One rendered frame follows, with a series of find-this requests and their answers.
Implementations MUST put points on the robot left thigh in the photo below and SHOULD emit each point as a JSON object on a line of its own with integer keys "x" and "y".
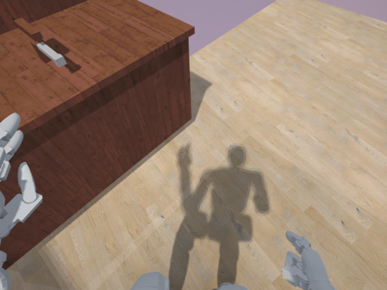
{"x": 151, "y": 281}

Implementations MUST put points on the tap lever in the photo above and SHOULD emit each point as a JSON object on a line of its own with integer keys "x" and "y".
{"x": 57, "y": 58}

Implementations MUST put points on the counter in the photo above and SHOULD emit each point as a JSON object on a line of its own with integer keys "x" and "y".
{"x": 124, "y": 90}

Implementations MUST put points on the right robot hand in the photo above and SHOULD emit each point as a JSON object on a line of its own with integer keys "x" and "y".
{"x": 308, "y": 269}

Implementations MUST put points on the left robot hand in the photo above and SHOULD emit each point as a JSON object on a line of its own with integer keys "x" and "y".
{"x": 21, "y": 206}

